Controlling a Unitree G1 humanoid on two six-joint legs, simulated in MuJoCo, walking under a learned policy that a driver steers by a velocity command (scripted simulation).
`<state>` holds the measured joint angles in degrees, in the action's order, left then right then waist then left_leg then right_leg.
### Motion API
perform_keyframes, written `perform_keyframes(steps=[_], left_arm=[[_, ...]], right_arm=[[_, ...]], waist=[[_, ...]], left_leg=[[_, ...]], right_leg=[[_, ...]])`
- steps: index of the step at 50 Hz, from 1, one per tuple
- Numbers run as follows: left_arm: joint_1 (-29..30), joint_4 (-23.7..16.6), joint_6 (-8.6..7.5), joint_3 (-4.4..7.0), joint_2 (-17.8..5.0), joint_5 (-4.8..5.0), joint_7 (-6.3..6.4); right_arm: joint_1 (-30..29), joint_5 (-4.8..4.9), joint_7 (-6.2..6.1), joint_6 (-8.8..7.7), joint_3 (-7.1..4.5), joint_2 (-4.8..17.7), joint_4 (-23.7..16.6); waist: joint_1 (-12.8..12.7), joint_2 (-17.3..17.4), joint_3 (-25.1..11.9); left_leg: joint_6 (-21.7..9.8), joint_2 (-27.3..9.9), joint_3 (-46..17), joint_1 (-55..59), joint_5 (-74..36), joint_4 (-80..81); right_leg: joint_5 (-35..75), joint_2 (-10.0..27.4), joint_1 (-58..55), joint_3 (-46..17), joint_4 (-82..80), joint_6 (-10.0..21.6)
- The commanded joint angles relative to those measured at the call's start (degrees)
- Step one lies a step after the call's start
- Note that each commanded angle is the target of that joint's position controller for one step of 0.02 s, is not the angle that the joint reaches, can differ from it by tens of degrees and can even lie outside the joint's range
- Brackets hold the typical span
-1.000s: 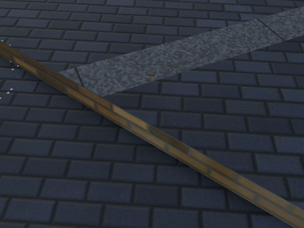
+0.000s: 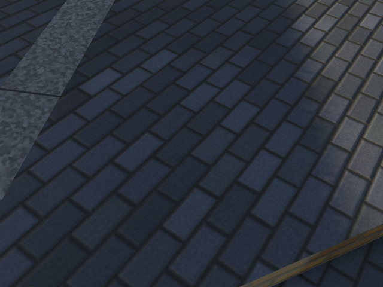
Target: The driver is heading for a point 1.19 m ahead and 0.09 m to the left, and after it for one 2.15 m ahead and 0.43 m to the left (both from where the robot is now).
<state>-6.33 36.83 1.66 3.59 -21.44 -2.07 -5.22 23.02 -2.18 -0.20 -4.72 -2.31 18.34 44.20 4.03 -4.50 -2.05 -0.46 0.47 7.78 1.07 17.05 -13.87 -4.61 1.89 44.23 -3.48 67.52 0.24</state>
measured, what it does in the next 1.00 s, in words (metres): climbs: right foot, then left foot 0.16 m higher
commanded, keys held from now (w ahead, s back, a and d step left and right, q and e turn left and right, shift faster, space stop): w+e+shift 0.18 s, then w+q+shift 0.82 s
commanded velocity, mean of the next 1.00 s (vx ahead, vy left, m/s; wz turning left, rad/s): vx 0.97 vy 0.00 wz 0.18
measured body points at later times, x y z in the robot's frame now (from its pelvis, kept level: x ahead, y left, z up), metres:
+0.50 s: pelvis +0.35 -0.09 -0.01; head +0.36 -0.09 +0.44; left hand +0.36 +0.18 -0.15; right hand +0.49 -0.32 -0.10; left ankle +0.47 +0.02 -0.43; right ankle +0.20 -0.09 -0.74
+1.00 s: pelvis +0.83 -0.15 +0.13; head +0.85 -0.15 +0.58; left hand +1.05 +0.10 +0.11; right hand +0.90 -0.46 +0.02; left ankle +0.58 -0.08 -0.54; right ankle +0.96 -0.27 -0.59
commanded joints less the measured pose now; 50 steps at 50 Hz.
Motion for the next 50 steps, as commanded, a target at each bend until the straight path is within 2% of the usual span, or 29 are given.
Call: perform_keyframes(steps=[1, 6, 9, 10, 11, 12, 13, 14, 16, 18, 21, 23, 26, 28, 30, 31, 32, 33, 34, 36, 38, 39, 41, 42, 44, 46, 48, 49, 50], left_arm=[[11.9, -6.7, -1.01, -0.67, -1.3, 0.16, -0.7], [15.1, -8.3, -1.2, -2.72, 1.6, 0.24, -0.76], [-4.5, -3.2, -1.19, -0.49, -3.1, 0.54, 1.79], [-15.8, 0.8, -2.07, 0.64, -4.4, -0.28, 2.45], [-15.0, 2.9, -2.08, 2.18, -6.5, 0.9, 3.45], [-14.2, 0.7, -1.52, 3.2, -13.9, -0.94, 3.8], [-17.6, 0.8, -1.12, 3.46, -11.4, -1.27, 4.89], [-15.9, 2.7, -1.82, 2.65, -9.4, -1.1, 5.4], [-14.8, 5.1, -4.21, 0.71, -4.6, -1.29, 5.7], [-16.8, 9.1, -5.94, -0.92, -0.4, -0.83, 5.12], [-19.9, 15.8, -7.66, -2.52, 3.6, -0.79, 3.11], [-19.1, 18.1, -7.47, -3.91, 5.8, 0.04, 3.63], [-20.0, 18.7, -8.3, -5.33, 4.8, 2.58, 5.75], [-15.9, 13.7, -10.07, -3.32, -4.2, 4.58, 6.9], [-13.6, 12.0, -10.03, -0.63, -11.5, 5.52, 8.7], [-9.5, 8.8, -8.29, 0.56, -12.0, 4.23, 8.85], [-4.9, 6.2, -7.75, 0.45, -7.3, 2.83, 7.87], [-1.9, -1.0, -8.98, -2.13, 2.7, -0.66, 4.94], [-4.3, -6.7, -10.77, -2.92, 4.1, -2.93, 3.41], [0.0, -8.8, -11.27, -4.48, 8.5, -1.89, 3.27], [1.1, -11.5, -7.59, -6.67, 13.5, -3.17, 4.95], [-1.5, -11.3, -5.95, -6.73, 10.8, -2.78, 5.3], [2.6, -13.2, -5.25, -4.99, 3.3, -0.73, 5.82], [3.9, -14.4, -5.54, -4.52, 1.7, 0.03, 5.18], [3.3, -13.4, -5.67, -5.37, 6.0, 1.66, 3.88], [-2.7, -10.2, -5.24, -4.01, 3.5, 2.29, 4.23], [-15.9, -7.0, -6.23, -0.89, -2.2, 3.64, 6.27], [-25.4, -3.3, -6.64, 0.74, -5.1, 2.6, 7.71], [-29.4, -1.6, -7.15, 0.57, -4.6, -0.46, 8.02]], right_arm=[[1.4, -0.13, 0.13, -1.33, -1.45, 6.4, -1.8], [2.7, -0.4, -1.14, -0.62, -1.68, 7.9, 0.6], [0.9, -0.62, -2.07, 1.73, -2.44, 11.2, 0.2], [-1.6, -0.07, -1.35, 2.02, -1.92, 10.3, -0.9], [-1.7, -0.27, -0.27, 1.3, -0.91, 5.0, -0.8], [0.4, 1.78, 0.47, -0.11, 0.57, 2.0, -7.3], [-7.6, 1.79, -0.24, -0.8, -0.1, 5.9, -7.5], [-6.8, 2.53, -0.51, -0.97, 0.49, 3.8, -7.5], [-6.3, 1.25, -0.19, 0.58, 1.06, 1.5, -6.1], [-6.5, 1.65, 0.28, 3.52, 2.08, -4.1, -6.5], [-18.8, 2.63, -1.82, 5.2, 4.59, -12.0, -12.2], [-27.7, 3.04, -1.81, 5.17, 6.48, -13.7, -16.6], [-24.0, 2.56, -0.26, 5.7, 5.65, -8.2, -14.8], [-13.1, 2.03, 0.41, 6.05, 4.58, -4.8, -10.6], [-4.8, 2.26, 0.0, 7.12, 2.69, -0.5, -7.1], [1.9, 1.76, 0.69, 6.33, 0.54, 3.4, -5.6], [5.7, 2.15, 1.56, 4.25, -1.56, 8.0, -3.7], [-4.0, 2.27, 0.6, 4.57, -2.48, 10.3, -3.5], [-5.8, 3.17, -0.37, 4.87, -3.07, 9.6, -5.0], [0.2, 0.32, -1.06, 3.32, -0.92, 0.4, 1.0], [-0.4, -0.39, -0.83, 0.91, -1.2, 0.8, 4.0], [-5.7, 0.09, -0.31, 0.3, -1.09, 1.9, 2.0], [-11.5, 1.13, -0.35, -0.99, -1.51, 3.9, -0.5], [-10.1, 1.58, -0.73, -1.4, -2.06, 4.9, -0.9], [-7.7, 2.83, -0.74, -1.61, -3.2, 7.5, -0.9], [-5.0, 2.01, -0.22, -1.07, -5.0, 12.0, -1.1], [-8.3, 1.15, 0.83, -1.3, -5.72, 13.1, -2.3], [-11.1, 0.92, 1.11, -1.8, -4.9, 8.5, -4.4], [-11.9, -0.19, 0.74, -2.05, -2.1, -1.9, -7.0]], waist=[[1.6, 9.5, 9.5], [-0.7, 10.7, 7.2], [-10.8, 15.9, -5.5], [-16.2, 13.4, -8.7], [-12.7, 0.9, -8.1], [-8.4, -6.5, -15.8], [-14.0, 5.4, -17.0], [-10.5, 6.7, -8.8], [-6.1, 10.0, -1.2], [-3.1, 3.6, 1.9], [-1.0, 0.3, 9.7], [1.0, 2.7, 14.7], [2.2, 4.1, 12.2], [7.0, 3.4, -4.5], [12.0, -4.8, -11.6], [15.5, -8.1, -14.0], [16.6, 2.6, -12.2], [6.3, 23.8, -10.4], [3.0, 15.3, -12.6], [-1.2, -0.8, 4.5], [-6.6, -2.0, 8.8], [-10.4, -3.2, 11.0], [-10.3, -1.5, 15.0], [-8.7, -0.3, 12.2], [-6.0, 3.7, 3.8], [-7.0, 6.7, -4.5], [-16.1, 8.5, -11.9], [-19.0, 6.2, -15.6], [-16.9, -2.9, -13.7]], left_leg=[[-1.1, -12.3, -4.1, -0.2, -14.5, 7.4], [1.5, -12.8, 6.0, 4.3, -57.9, -0.8], [-1.0, -16.3, 5.5, 5.0, -87.8, -27.4], [-2.1, -15.6, 5.3, -7.3, -75.4, -43.3], [-1.2, -6.5, 4.3, -29.8, -10.1, -59.6], [0.8, -1.6, -1.3, -49.9, 8.0, -81.9], [-0.3, -3.6, -7.6, -53.2, 0.1, -87.8], [-0.7, -5.3, -7.5, -54.4, 0.4, -88.2], [-2.0, -5.8, -8.9, -54.7, 4.8, -92.1], [-3.3, -2.5, -10.0, -60.4, 9.1, -106.4], [-7.7, 0.4, -12.0, -79.0, 10.8, -124.6], [-8.4, 1.1, -10.4, -76.8, 7.3, -107.9], [-7.8, 1.9, 2.1, -61.7, 6.0, -89.7], [-8.5, 5.2, 7.8, -26.5, 0.2, -75.1], [-9.4, 8.3, 7.5, -20.3, 11.1, -64.1], [-13.1, 10.5, 1.2, -18.2, 21.6, -55.2], [-19.8, 7.2, -17.2, -10.0, 17.3, -36.8], [-26.8, -1.4, -53.3, -6.4, 3.9, -16.3], [-29.6, -6.3, -70.3, -2.2, 16.9, -7.8], [-24.2, -6.9, -64.7, -15.9, 17.0, -6.5], [-18.9, -1.7, -45.0, -25.1, 7.4, -10.7], [-16.6, 1.3, -36.0, -34.6, 10.9, -6.3], [-17.0, 4.2, -29.0, -46.8, 3.3, 1.7], [-17.1, 4.8, -28.2, -48.0, -1.1, 4.7], [-15.5, 4.7, -25.7, -43.4, -7.8, 6.2], [-13.2, 5.0, -25.2, -22.1, -34.4, -4.5], [-8.7, 3.9, -26.0, -13.7, -49.2, -29.6], [-6.8, 5.0, -24.6, -21.2, -35.4, -44.5], [-7.5, 6.3, -22.6, -36.2, 8.2, -60.0]], right_leg=[[1.8, 0.4, 7.5, 4.0, -6.5, 0.6], [-7.4, -3.2, -6.0, 13.3, -22.7, 6.0], [-17.4, -9.4, -28.0, 14.1, -26.4, 11.0], [-10.6, -8.5, -46.3, 8.8, -37.7, 13.2], [-6.8, -1.2, -63.4, -2.3, -40.2, 12.2], [0.3, 18.0, -75.6, -34.9, -44.3, 22.6], [1.2, 17.0, -72.7, -31.1, -48.1, 22.7], [2.4, 16.5, -63.4, -24.5, -48.7, 21.0], [5.6, 12.8, -48.8, -15.1, -49.2, 16.1], [3.2, 12.2, -39.3, -9.0, -50.5, 13.2], [-6.0, 12.8, -30.9, -3.4, -54.3, 7.0], [-9.1, 9.1, -20.5, 3.4, -61.0, 1.0], [34.2, 5.1, -21.7, 14.9, -65.8, 1.1], [80.5, 6.5, -21.2, 17.5, -57.2, 1.1], [107.0, 11.6, -34.6, 14.8, -35.7, 1.8], [107.7, 11.1, -37.7, 13.4, -14.3, 2.3], [50.7, 3.4, -25.8, 11.6, 19.5, 2.1], [-3.5, -10.2, -0.4, 5.2, 43.6, -1.3], [-7.0, -8.9, 9.2, -4.2, 50.3, 1.2], [-13.8, -6.0, 17.3, -5.4, 51.2, 3.3], [-25.7, -4.1, 20.5, -4.5, 52.7, 3.6], [-28.9, -0.9, 12.3, -3.2, 32.9, 2.8], [-21.3, 2.3, -3.0, 2.2, 6.0, -0.6], [-11.3, 3.4, -13.2, 2.9, -4.6, -2.1], [4.7, 1.1, -34.1, 4.1, -20.7, -2.4], [-0.3, -4.6, -36.1, 5.2, -29.3, -1.8], [-0.6, -4.2, -46.7, 5.7, -37.7, -1.6], [-3.4, -0.1, -58.8, 3.6, -36.0, -1.2], [-12.4, 11.1, -67.0, -7.9, -33.3, -1.9]])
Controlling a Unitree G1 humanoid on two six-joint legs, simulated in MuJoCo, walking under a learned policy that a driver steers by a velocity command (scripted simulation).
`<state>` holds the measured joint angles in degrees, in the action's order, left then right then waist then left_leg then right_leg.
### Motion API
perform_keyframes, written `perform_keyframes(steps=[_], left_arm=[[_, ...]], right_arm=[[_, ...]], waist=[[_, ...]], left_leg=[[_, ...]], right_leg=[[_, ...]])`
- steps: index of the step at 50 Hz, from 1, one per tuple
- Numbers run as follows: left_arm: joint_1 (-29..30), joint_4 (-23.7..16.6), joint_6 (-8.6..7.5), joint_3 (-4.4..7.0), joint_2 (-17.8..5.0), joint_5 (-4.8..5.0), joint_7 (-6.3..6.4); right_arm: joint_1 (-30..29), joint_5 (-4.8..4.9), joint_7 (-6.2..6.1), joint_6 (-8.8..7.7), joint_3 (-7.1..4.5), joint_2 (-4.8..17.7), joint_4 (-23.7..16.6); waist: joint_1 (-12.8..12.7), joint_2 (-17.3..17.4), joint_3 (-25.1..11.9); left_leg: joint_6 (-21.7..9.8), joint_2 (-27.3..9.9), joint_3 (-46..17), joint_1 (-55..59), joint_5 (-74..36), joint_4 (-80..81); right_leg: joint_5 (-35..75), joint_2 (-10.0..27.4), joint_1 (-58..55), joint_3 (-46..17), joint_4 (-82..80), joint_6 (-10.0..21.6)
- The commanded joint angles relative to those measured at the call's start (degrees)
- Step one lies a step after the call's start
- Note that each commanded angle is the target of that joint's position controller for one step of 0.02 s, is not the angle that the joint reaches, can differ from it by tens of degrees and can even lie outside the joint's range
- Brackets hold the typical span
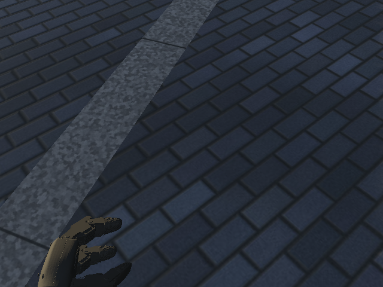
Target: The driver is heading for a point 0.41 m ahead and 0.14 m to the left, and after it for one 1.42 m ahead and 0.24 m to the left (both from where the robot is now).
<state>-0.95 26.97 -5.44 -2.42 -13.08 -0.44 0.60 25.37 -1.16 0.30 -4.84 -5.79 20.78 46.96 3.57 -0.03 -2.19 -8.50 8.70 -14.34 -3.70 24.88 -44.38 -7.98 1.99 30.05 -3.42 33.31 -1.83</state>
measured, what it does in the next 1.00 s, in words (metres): walks ahead, turning left: left foot, then right foot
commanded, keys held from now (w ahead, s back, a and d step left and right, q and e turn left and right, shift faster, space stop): w+q+shift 0.48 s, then w+e+shift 0.52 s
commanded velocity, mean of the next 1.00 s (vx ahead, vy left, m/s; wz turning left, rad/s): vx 1.00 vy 0.00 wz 0.36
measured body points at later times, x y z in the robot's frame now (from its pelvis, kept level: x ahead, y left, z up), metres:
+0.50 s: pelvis +0.47 +0.03 -0.02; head +0.51 +0.02 +0.43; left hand +0.40 +0.28 -0.13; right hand +0.72 -0.15 -0.14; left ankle +0.51 +0.05 -0.71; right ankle +0.37 -0.17 -0.57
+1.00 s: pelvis +0.97 +0.13 +0.02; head +0.99 +0.13 +0.47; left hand +0.88 +0.40 -0.10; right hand +1.22 -0.04 -0.06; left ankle +0.89 +0.27 -0.62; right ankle +0.99 +0.09 -0.71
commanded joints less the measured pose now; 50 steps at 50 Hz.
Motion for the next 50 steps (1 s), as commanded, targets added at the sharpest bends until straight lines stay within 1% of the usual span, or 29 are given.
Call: perform_keyframes(steps=[1, 2, 3, 5, 10, 13, 15, 18, 19, 20, 21, 22, 23, 24, 25, 27, 29, 31, 33, 35, 37, 39, 41, 42, 43, 45, 46, 48, 50], left_arm=[[-26.4, 5.6, -0.2, 7.18, -17.1, -5.34, 1.59], [-18.5, 4.2, -0.36, 7.15, -11.9, -4.51, 0.7], [-15.7, 4.4, -0.55, 6.1, -7.2, -3.4, 0.0], [-20.2, 9.8, -1.5, 5.45, -5.6, -3.3, -0.26], [-24.6, 17.1, -2.81, 5.0, -5.5, -1.4, -0.38], [-25.0, 19.0, -2.74, 4.78, -6.5, -1.33, 0.24], [-26.9, 19.5, -2.58, 5.26, -9.3, -1.3, 0.85], [-24.8, 18.5, -1.08, 6.84, -15.2, -0.66, 2.66], [-19.4, 16.3, -0.35, 7.31, -16.5, -0.91, 2.69], [-17.2, 15.4, 0.38, 7.68, -15.0, -1.16, 1.58], [-19.1, 11.7, 0.06, 5.39, -6.5, -2.97, 0.84], [-20.4, 5.3, -0.72, 5.34, -9.0, -0.98, 0.62], [-16.7, 4.9, -1.79, 4.77, -10.9, -1.62, 0.3], [-15.3, 5.4, -1.92, 4.73, -11.0, -1.72, 0.15], [-16.5, 6.5, -1.0, 4.47, -10.1, -2.63, 0.24], [-19.8, 8.3, 2.11, 3.86, -8.1, -3.96, 0.06], [-13.7, 5.8, 2.55, 2.95, -5.9, -3.08, -0.81], [-8.8, 5.2, 2.1, 2.17, -4.0, -1.36, -2.03], [-5.4, 6.1, 2.01, 2.46, -4.1, 0.09, -2.92], [-2.7, 6.4, 1.97, 2.97, -5.1, 0.3, -3.19], [-2.1, 6.9, 1.87, 3.9, -6.7, -0.37, -3.27], [-11.2, 9.2, 2.25, 5.51, -9.5, -0.5, -3.04], [-34.4, 16.0, 3.17, 8.33, -14.7, -0.91, -1.87], [-33.5, 16.4, 3.51, 10.33, -21.8, -2.29, -1.59], [-29.7, 15.2, 3.88, 9.96, -18.5, -0.73, -2.33], [-25.1, 15.6, 3.41, 9.38, -14.8, -0.42, -2.17], [-24.6, 16.3, 3.22, 8.81, -13.1, -0.26, -1.89], [-23.7, 17.0, 2.52, 7.7, -10.7, 0.0, -1.57], [-23.8, 16.6, 1.55, 7.91, -12.1, 0.22, -1.77]], right_arm=[[-5.3, 2.86, -0.1, -1.45, 2.96, -6.8, -13.9], [-6.7, 1.35, -0.81, -0.17, 2.5, -1.8, -12.2], [-10.8, 0.07, -0.18, 0.71, 2.08, 0.1, -12.1], [-18.0, -0.75, 1.95, 2.02, 2.29, -0.8, -14.4], [-24.8, -0.86, 3.32, 4.31, 3.98, -2.5, -19.5], [-30.1, -0.85, 4.49, 4.5, 4.94, -2.6, -20.5], [-30.9, -0.64, 5.17, 4.3, 5.36, -2.7, -19.7], [-13.8, -1.1, 4.2, 4.16, 2.98, 2.3, -14.7], [1.4, -1.1, 3.15, 3.94, 1.19, 5.4, -10.2], [4.8, 0.56, 1.55, 3.74, -0.69, 7.8, -7.7], [-0.8, 1.01, 0.52, 4.44, -1.33, 11.4, -8.8], [-0.7, -0.29, 0.05, 5.11, -2.28, 14.2, -11.5], [-1.9, -0.09, -0.73, 5.24, -1.96, 11.1, -11.8], [-3.9, -0.38, -1.24, 4.59, -1.27, 8.0, -10.7], [-6.2, -0.43, -1.41, 3.52, -0.4, 5.8, -10.0], [-7.8, -0.08, -1.54, 0.98, 1.67, 1.7, -8.8], [-8.7, -0.24, -0.97, -0.9, 1.5, 3.1, -7.2], [-9.2, 0.57, 0.25, -2.13, 1.27, 3.3, -6.4], [-5.4, 1.59, 1.24, -3.13, 1.26, 3.7, -4.9], [-3.0, 1.08, 1.09, -3.11, 0.98, 5.2, -3.3], [-1.3, 0.02, 0.23, -2.61, 0.74, 7.0, -2.4], [-2.7, -1.91, -0.99, -1.33, 0.36, 8.9, -2.5], [-7.5, -2.75, -1.92, -0.03, 0.78, 7.7, -4.1], [-1.4, -0.27, -0.16, -0.85, 3.12, -1.3, -7.5], [-4.6, -1.05, -0.21, -2.2, 3.58, 0.6, -9.2], [-12.7, -1.11, -0.37, -3.31, 4.4, 2.2, -11.6], [-14.7, -1.86, -0.26, -2.96, 4.72, 1.2, -12.5], [-14.1, -3.15, 0.2, -0.72, 5.38, 0.2, -13.6], [-16.0, -3.32, 0.46, 0.88, 5.97, -0.4, -15.2]], waist=[[-7.1, -21.1, -18.8], [-6.1, -10.4, -13.6], [-6.4, -3.5, -7.3], [-6.7, 1.0, 0.7], [-4.1, -5.8, 5.1], [-4.1, -3.1, 9.3], [-3.9, -3.2, 8.3], [6.9, -7.6, -1.7], [14.0, -7.0, -6.5], [13.8, 1.1, -6.5], [5.0, 9.4, -5.7], [4.0, 9.2, -19.4], [4.0, 0.5, -12.6], [0.5, -3.6, -1.6], [-3.5, -6.6, 2.4], [-8.3, -7.9, 5.9], [-8.2, -4.9, 9.1], [-6.3, -1.7, 8.6], [-2.9, -0.6, 7.9], [-1.1, -0.4, 9.0], [-1.2, 1.1, 6.7], [-6.7, 6.1, -0.1], [-18.7, 4.3, -9.2], [-10.5, -16.8, -13.0], [-10.7, -13.7, -17.7], [-8.4, 0.8, -5.0], [-6.6, 3.2, -0.7], [-2.9, 1.4, 3.0], [-2.1, -0.1, 5.2]], left_leg=[[2.3, -0.7, 5.3, -41.8, 2.1, -41.4], [1.8, -6.1, 7.7, -45.0, -6.3, -43.0], [2.1, -8.6, 8.6, -43.8, -10.8, -41.3], [2.5, -11.4, 8.9, -45.4, -10.8, -40.1], [2.9, -12.0, 12.8, -46.8, -14.6, -30.5], [2.0, -10.2, 20.5, -40.8, -21.2, -14.6], [0.0, -5.5, 27.3, -29.5, -22.2, -4.9], [-3.4, -0.7, 26.1, -6.7, -20.4, -1.1], [-6.6, -2.0, 20.3, 10.1, -20.6, 2.4], [-9.8, -5.6, 13.5, 19.9, -21.6, 9.3], [-11.2, -12.7, -0.2, 23.4, -35.5, 1.4], [-22.7, -22.1, -23.4, 34.7, -19.4, 15.4], [-20.6, -23.3, -31.8, 26.9, -5.1, 27.1], [-18.4, -21.7, -28.6, 14.8, -4.3, 30.7], [-16.3, -20.1, -22.7, 4.9, -9.5, 30.6], [-14.0, -17.6, -13.4, -12.4, -17.2, 31.5], [-11.3, -14.3, -4.7, -20.5, -21.9, 34.8], [-7.0, -9.4, 5.2, -23.7, -25.1, 37.0], [-5.4, -10.8, 7.6, -17.6, -26.8, 41.9], [-3.7, -13.5, 10.3, -4.9, -35.3, 42.6], [-1.4, -15.3, 14.0, 6.7, -58.8, 36.5], [0.9, -17.6, 16.8, 12.5, -80.0, 20.9], [3.0, -15.0, 19.9, -2.3, -72.4, -15.3], [7.2, -4.3, 19.1, -29.8, -16.9, -42.5], [6.5, -1.9, 11.1, -38.2, -2.4, -47.6], [5.8, -9.5, 8.5, -40.3, -9.6, -39.2], [6.0, -11.3, 9.0, -38.2, -9.2, -34.9], [7.6, -13.1, 9.4, -34.9, -6.8, -28.9], [9.1, -13.9, 11.5, -34.4, -5.9, -21.8]], right_leg=[[-10.3, 24.4, -54.5, -42.3, -12.4, 5.5], [-22.4, 23.1, -46.0, -41.8, -16.4, 10.0], [-24.1, 19.9, -37.6, -32.3, -16.7, 10.4], [-8.9, 15.1, -30.1, -17.0, -17.0, 7.6], [19.8, 10.8, -26.8, 4.4, -21.2, 2.4], [28.9, 6.7, -25.2, 14.1, -25.0, 0.1], [54.1, 6.4, -25.3, 17.7, -21.8, -1.2], [74.8, 10.7, -24.9, 16.3, 2.5, -1.4], [71.0, 11.4, -15.6, 14.7, 21.2, -1.0], [17.0, 1.9, -3.7, 15.4, 47.1, -0.3], [-22.5, -2.8, 12.7, 12.7, 66.0, 0.7], [-21.3, -2.8, 22.9, 0.4, 70.6, -0.6], [-16.2, -0.4, 25.5, -2.0, 63.2, 0.1], [-14.4, 1.6, 24.3, -1.9, 56.5, 0.2], [-15.1, 3.6, 19.7, -1.1, 52.2, -0.1], [-18.4, 6.9, 9.9, -0.9, 43.0, -1.5], [-11.0, 8.7, 6.2, 0.8, 29.5, -1.3], [6.8, 8.8, -3.5, 2.8, 14.7, 1.6], [19.9, 6.9, -7.3, 5.5, 7.3, 4.6], [20.5, 5.0, -3.1, 6.7, 1.9, 6.9], [12.9, -0.3, -2.2, 9.9, 0.5, 8.8], [2.9, -5.4, -9.4, 11.2, 2.1, 10.6], [-7.0, -5.2, -34.8, 6.5, 2.5, 13.4], [-19.0, 10.3, -51.9, -25.1, -2.1, 23.8], [-20.9, 13.1, -53.5, -46.6, -15.7, 25.0], [-15.1, 11.1, -39.4, -34.2, -17.6, 21.2], [-11.6, 8.3, -31.4, -28.7, -18.3, 19.4], [-7.9, 3.9, -21.1, -23.0, -19.8, 18.9], [-6.0, 1.8, -14.7, -20.4, -22.7, 19.7]])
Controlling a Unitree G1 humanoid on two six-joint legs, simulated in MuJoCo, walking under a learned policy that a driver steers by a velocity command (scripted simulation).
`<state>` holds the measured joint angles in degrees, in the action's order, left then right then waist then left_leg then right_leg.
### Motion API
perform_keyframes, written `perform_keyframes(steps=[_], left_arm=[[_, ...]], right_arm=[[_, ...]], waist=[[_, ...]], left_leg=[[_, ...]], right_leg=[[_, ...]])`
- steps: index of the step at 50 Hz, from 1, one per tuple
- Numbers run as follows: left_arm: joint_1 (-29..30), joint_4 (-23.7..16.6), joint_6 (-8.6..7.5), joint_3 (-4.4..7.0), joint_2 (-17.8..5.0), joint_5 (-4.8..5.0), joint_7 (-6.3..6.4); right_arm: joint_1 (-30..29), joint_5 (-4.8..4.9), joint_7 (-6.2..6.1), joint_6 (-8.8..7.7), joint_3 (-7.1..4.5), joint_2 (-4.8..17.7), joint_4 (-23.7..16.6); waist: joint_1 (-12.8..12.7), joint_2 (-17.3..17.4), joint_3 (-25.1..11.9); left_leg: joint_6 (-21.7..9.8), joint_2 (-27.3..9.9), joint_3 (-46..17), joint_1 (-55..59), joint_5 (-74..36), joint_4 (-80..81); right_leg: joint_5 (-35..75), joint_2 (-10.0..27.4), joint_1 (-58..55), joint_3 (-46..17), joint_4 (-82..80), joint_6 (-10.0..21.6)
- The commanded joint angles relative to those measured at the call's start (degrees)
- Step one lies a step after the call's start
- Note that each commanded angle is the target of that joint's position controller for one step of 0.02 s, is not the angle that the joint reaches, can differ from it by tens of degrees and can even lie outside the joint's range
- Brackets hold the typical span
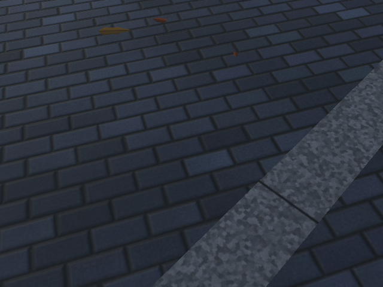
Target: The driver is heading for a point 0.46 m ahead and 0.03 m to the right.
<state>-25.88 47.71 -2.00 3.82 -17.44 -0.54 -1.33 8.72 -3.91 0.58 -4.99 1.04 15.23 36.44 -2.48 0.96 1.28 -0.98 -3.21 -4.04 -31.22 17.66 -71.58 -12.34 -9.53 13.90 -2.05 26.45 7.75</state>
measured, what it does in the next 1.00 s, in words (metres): walks ahead, turning right: left foot, then right foot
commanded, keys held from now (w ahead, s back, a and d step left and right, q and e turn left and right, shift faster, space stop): w+e+shift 0.22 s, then shift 0.78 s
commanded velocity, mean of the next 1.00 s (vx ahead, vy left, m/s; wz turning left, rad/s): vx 0.45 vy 0.00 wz -0.39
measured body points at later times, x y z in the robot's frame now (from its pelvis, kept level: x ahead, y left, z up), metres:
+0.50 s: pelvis +0.43 +0.00 +0.01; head +0.48 -0.02 +0.46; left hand +0.73 +0.17 -0.07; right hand +0.34 -0.28 -0.11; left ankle +0.45 +0.12 -0.73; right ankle +0.47 -0.13 -0.67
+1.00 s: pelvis +0.56 -0.05 +0.00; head +0.57 -0.04 +0.45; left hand +0.73 +0.15 -0.14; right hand +0.55 -0.31 -0.13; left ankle +0.60 +0.06 -0.73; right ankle +0.60 -0.16 -0.73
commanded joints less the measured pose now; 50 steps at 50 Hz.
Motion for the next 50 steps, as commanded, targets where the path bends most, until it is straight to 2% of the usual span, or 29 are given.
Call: perform_keyframes(steps=[1, 4, 8, 11, 12, 13, 14, 15, 16, 17, 18, 19, 20, 22, 24, 26, 29, 31, 32, 33, 34, 35, 37, 41, 45, 46, 47, 48, 50], left_arm=[[1.1, -4.2, -2.17, 1.79, -8.1, 0.31, 0.22], [-0.4, -3.7, -2.35, 2.1, -7.9, 0.91, 0.23], [-2.6, -2.7, -2.31, 3.09, -10.1, 1.37, 0.62], [0.2, -3.3, -2.38, 3.89, -13.5, 0.77, 1.11], [3.2, -3.8, -2.6, 4.02, -14.2, 0.46, 0.98], [4.2, -4.9, -3.29, 2.65, -8.9, 0.25, 1.03], [-3.8, -7.5, -3.14, 0.51, -0.2, 3.11, 1.57], [-5.2, -6.3, -1.98, 0.5, -5.5, 1.35, 2.27], [1.4, -5.6, -1.29, 0.77, -6.6, -0.1, 2.32], [6.5, -6.5, -1.02, 0.6, -5.9, -0.87, 1.91], [10.5, -7.9, -0.73, 0.36, -4.6, -1.36, 1.28], [12.5, -8.6, 0.08, 0.04, -3.4, -1.81, 0.44], [11.0, -9.3, 0.69, -0.42, -1.8, -1.75, 0.09], [11.9, -10.4, 1.07, -0.86, -1.3, -1.98, -0.38], [13.1, -11.8, 0.87, -1.86, -0.7, -1.65, -1.37], [14.2, -11.0, 0.85, -2.29, -0.5, -0.76, -2.28], [13.4, -9.7, 0.8, -2.03, -2.1, -1.82, -1.63], [10.0, -7.9, -0.68, -1.25, -4.8, -3.32, -0.84], [8.1, -8.5, -1.44, -0.82, -8.2, -3.82, -0.27], [7.4, -9.2, -1.17, -1.16, -7.3, -1.95, 0.48], [8.8, -9.4, -0.54, -1.66, -4.5, 1.03, 0.79], [12.3, -9.2, -0.09, -2.13, -3.2, 1.21, 1.22], [16.7, -8.6, 0.55, -2.96, -1.2, 0.03, 2.11], [16.4, -6.3, 0.69, -2.62, -1.5, -1.21, 2.25], [18.1, -5.0, 2.02, -2.2, -1.4, -0.59, 2.2], [17.2, -4.6, 2.41, -2.39, -0.4, -0.43, 2.21], [15.9, -4.3, 2.58, -2.6, 0.8, -0.33, 2.08], [14.5, -4.0, 2.99, -2.46, 1.4, 0.31, 1.96], [13.9, -1.9, 3.03, -2.24, 1.4, -0.44, 1.63]], right_arm=[[-3.5, -0.15, 0.41, 1.09, -0.55, 5.3, -6.5], [-12.2, 0.88, 1.18, 0.47, 0.28, 4.2, -8.7], [-15.8, 1.99, 0.82, -0.07, 0.27, 4.7, -9.6], [-3.7, 2.33, -0.73, -0.44, -1.94, 9.4, -6.2], [7.7, 2.15, -1.69, -0.78, -2.98, 11.2, -3.3], [19.7, 0.6, -2.98, -1.27, -4.24, 14.1, -1.3], [18.0, -0.98, -2.94, -1.46, -5.25, 18.4, -2.0], [14.7, 0.38, -2.04, -0.84, -6.19, 17.0, -2.5], [11.1, 1.15, -1.72, -0.88, -4.58, 9.6, -3.0], [10.2, 1.52, -1.32, -1.08, -3.28, 5.0, -1.1], [11.8, 1.6, -1.25, -1.46, -2.93, 3.9, 1.0], [14.0, 1.92, -1.39, -1.64, -2.92, 4.0, 3.0], [14.6, 2.4, -1.21, -2.09, -3.37, 5.4, 4.4], [12.2, 3.13, -0.95, -2.38, -3.7, 6.0, 5.2], [5.1, 2.97, -0.67, -1.95, -3.96, 7.6, 4.4], [5.3, 3.55, 0.11, -1.82, -4.25, 8.2, 5.1], [7.2, 4.33, 0.28, -1.24, -4.73, 9.2, 6.4], [12.4, 3.99, -0.18, -0.28, -4.8, 9.6, 8.0], [17.1, 3.62, -0.5, 0.37, -4.53, 8.4, 7.2], [26.5, 5.53, -0.97, 2.09, -3.24, 4.0, 8.3], [24.9, 4.12, -1.46, 3.97, -3.71, 7.0, 9.8], [20.9, 3.85, -1.3, 4.64, -3.77, 7.1, 9.1], [16.7, 3.14, -1.4, 5.47, -3.41, 5.9, 9.1], [16.2, 3.44, -1.68, 7.26, -2.91, 3.2, 10.9], [14.0, 3.12, -2.05, 7.79, -2.45, 1.1, 12.1], [12.4, 2.32, -2.07, 7.48, -2.45, 1.8, 11.7], [11.1, 1.35, -2.28, 6.91, -2.71, 4.4, 10.8], [7.0, 1.97, -2.28, 6.49, -3.24, 7.2, 10.0], [2.5, 2.64, -2.04, 5.67, -2.55, 4.0, 10.3]], waist=[[3.1, -1.4, 4.1], [-0.3, -2.1, 5.5], [-3.0, -4.2, 1.8], [3.3, -3.6, -7.1], [9.7, -3.2, -11.6], [13.9, -0.4, -18.3], [6.6, 20.9, -27.9], [6.6, 15.8, -30.2], [7.1, 7.5, -21.9], [6.8, 2.5, -13.4], [6.6, 2.6, -9.9], [6.5, 2.4, -6.2], [4.7, 6.8, -5.4], [2.2, 5.6, -4.7], [-1.2, 6.0, -5.1], [-0.6, 7.8, -6.0], [-1.3, 3.7, -4.3], [-1.6, -1.1, -5.0], [-0.9, -9.9, -8.8], [1.8, -17.5, -21.7], [1.1, -9.5, -22.7], [2.1, -8.1, -16.6], [4.2, -6.8, -8.5], [5.1, -6.5, -9.0], [5.8, -7.2, -6.9], [5.4, -5.1, -4.6], [4.4, -0.4, -2.1], [1.8, 5.8, 1.0], [0.2, 6.8, 3.6]], left_leg=[[2.4, -2.2, 2.6, -7.1, -1.8, 10.6], [3.5, -0.2, 5.1, -2.2, -17.2, 27.4], [2.0, 2.6, 4.2, 3.5, -24.6, 38.3], [0.3, 6.2, 3.6, 21.9, -15.5, 41.7], [-0.5, 4.1, 3.4, 32.4, -15.2, 42.1], [-2.4, -5.7, -4.4, 45.1, -6.5, 40.4], [-11.1, -26.2, -35.9, 59.7, -24.0, 44.4], [-16.6, -26.0, -43.6, 57.6, -28.3, 45.0], [-15.6, -21.8, -32.0, 50.0, -33.8, 45.0], [-13.7, -18.1, -22.6, 41.5, -42.3, 45.5], [-11.7, -15.5, -17.0, 38.7, -45.5, 46.3], [-10.7, -13.1, -12.7, 33.0, -50.9, 48.9], [-11.5, -14.3, -12.1, 31.6, -55.1, 49.0], [-10.5, -13.5, -7.9, 27.3, -55.1, 51.7], [-7.1, -8.3, 1.5, 17.1, -51.0, 54.5], [-4.7, -5.3, 5.4, 11.0, -40.5, 55.5], [-3.4, -6.7, 5.1, 12.4, -36.8, 50.3], [-1.6, -3.0, 7.1, 14.1, -30.3, 37.0], [0.3, 1.0, 10.6, 9.5, -6.8, 22.8], [1.2, 5.6, 5.8, 7.6, 21.0, 7.9], [1.0, 3.8, 0.9, 8.7, 19.5, 7.3], [1.2, 3.1, 1.0, 6.6, 18.2, 7.5], [1.5, 1.5, 1.2, 8.9, 14.2, 13.9], [1.3, 3.2, 3.1, 17.8, 10.1, 24.8], [0.0, 4.5, 4.9, 26.3, -2.6, 40.8], [-1.1, 3.0, 2.3, 28.1, -4.1, 45.4], [-2.7, -3.5, -5.1, 27.4, 0.0, 51.2], [-5.0, -8.2, -10.4, 15.2, 8.2, 56.1], [-3.8, -6.3, -9.1, 4.6, 13.6, 58.8]], right_leg=[[1.2, 12.6, 4.1, -21.0, -18.2, 10.3], [13.9, 8.8, 5.6, -17.0, -18.7, 7.1], [27.8, 11.3, -4.2, -19.8, -14.9, 4.5], [45.7, 10.6, -8.1, -19.8, 1.4, 0.8], [45.5, 8.8, -5.5, -18.1, 14.6, -0.8], [31.9, 6.7, 1.5, -15.1, 31.8, -1.7], [-19.0, -2.3, 17.5, -7.2, 53.6, -4.6], [-17.3, 1.7, 24.5, -5.9, 61.8, -4.3], [-12.6, 5.3, 26.1, -4.8, 59.9, -4.7], [-11.0, 6.6, 26.9, -3.7, 55.9, -5.2], [-11.7, 8.0, 28.7, -4.6, 51.5, -5.4], [-13.2, 7.6, 26.9, -3.8, 49.7, -5.8], [-14.5, 7.6, 27.2, -4.7, 47.4, -6.4], [-12.5, 7.6, 25.7, -5.0, 38.7, -7.0], [-0.6, 7.8, 14.0, -1.3, 21.4, -6.8], [13.9, 6.3, 1.0, 1.5, 12.2, -6.5], [17.8, 7.3, -4.5, 0.9, 6.1, -5.0], [22.2, 7.8, -9.5, 0.1, 1.3, -3.2], [54.5, 20.3, -16.3, -11.3, 3.6, -0.7], [77.7, 34.1, -24.1, -25.0, 5.1, 10.0], [69.6, 30.7, -20.2, -23.5, 4.0, 10.2], [58.5, 27.8, -15.3, -20.6, 1.0, 9.3], [47.0, 23.3, -5.1, -15.8, -3.5, 5.7], [32.6, 20.1, 1.3, -12.1, -6.7, 4.3], [2.0, 17.0, 8.3, -11.8, -8.4, 0.9], [-8.1, 15.8, 12.3, -12.2, -9.1, -1.7], [-12.8, 13.8, 15.3, -10.9, -6.8, -4.3], [-8.4, 8.5, 9.4, -4.8, -4.4, -5.5], [1.3, 8.6, -3.3, -3.6, -1.5, -5.8]])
